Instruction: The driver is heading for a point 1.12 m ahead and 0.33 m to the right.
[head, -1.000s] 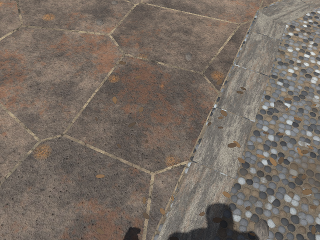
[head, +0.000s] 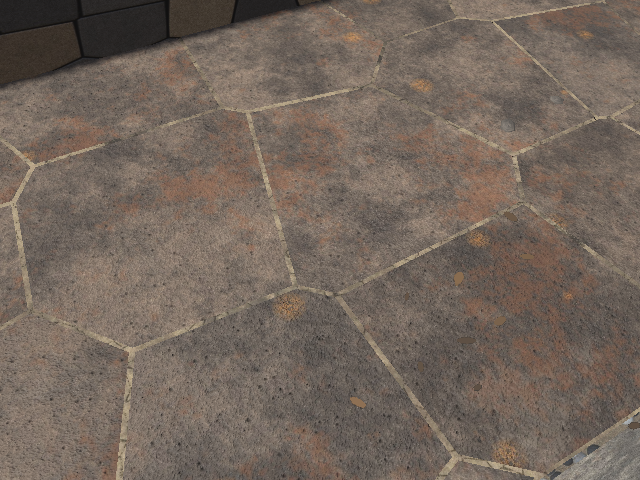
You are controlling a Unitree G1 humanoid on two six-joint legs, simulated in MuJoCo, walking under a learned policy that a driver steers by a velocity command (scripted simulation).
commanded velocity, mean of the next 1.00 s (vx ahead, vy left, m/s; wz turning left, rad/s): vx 0.42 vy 0.00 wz -0.43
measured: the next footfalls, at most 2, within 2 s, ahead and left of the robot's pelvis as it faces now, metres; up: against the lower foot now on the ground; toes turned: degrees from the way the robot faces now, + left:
right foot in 0.26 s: +0.03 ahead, -0.13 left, +0.00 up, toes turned -15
left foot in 0.84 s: +0.34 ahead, -0.08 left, +0.00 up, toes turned -29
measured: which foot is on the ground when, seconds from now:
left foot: down 0.00-0.26, up 0.28-0.82, down 0.84-1.00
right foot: up 0.00-0.24, down 0.26-0.88, up 0.90-1.00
